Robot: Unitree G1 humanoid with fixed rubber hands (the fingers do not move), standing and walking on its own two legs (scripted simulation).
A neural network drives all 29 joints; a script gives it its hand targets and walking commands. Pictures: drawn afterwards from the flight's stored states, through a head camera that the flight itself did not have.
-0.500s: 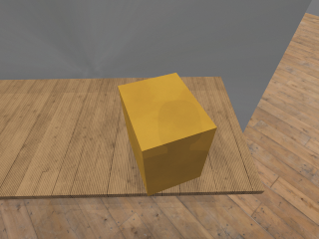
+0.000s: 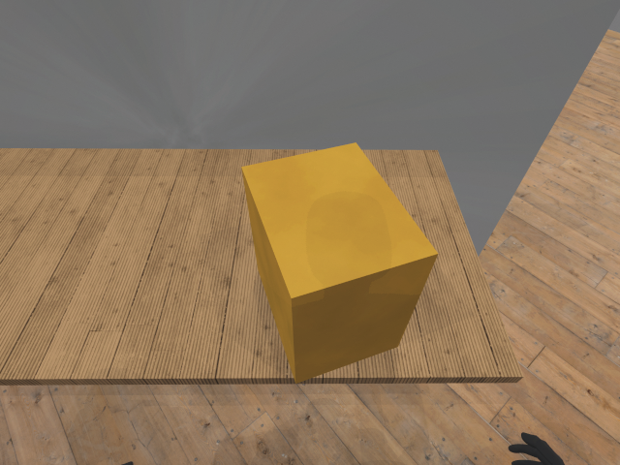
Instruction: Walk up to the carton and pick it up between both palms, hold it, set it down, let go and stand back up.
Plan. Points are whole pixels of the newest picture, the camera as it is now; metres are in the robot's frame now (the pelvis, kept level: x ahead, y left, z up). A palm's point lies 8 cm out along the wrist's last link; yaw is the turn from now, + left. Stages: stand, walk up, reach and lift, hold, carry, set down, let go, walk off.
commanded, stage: walk up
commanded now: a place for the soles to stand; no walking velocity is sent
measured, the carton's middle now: (325, 263) +0.43 +0.00 -0.05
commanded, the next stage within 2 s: reach and lift in 0.40 s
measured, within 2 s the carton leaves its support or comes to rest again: neither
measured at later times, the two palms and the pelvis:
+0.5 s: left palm out of the picture +0.09 +0.29 -0.11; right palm out of the picture +0.11 -0.30 -0.10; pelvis -0.01 +0.00 -0.01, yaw +0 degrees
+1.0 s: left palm (155, 449) +0.16 +0.23 -0.08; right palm out of the picture +0.12 -0.31 -0.09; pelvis +0.00 -0.02 +0.00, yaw -1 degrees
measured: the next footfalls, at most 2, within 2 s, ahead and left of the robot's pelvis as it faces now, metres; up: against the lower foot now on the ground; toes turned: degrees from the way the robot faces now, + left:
none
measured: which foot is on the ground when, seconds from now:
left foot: down 0.00-1.00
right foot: down 0.00-1.00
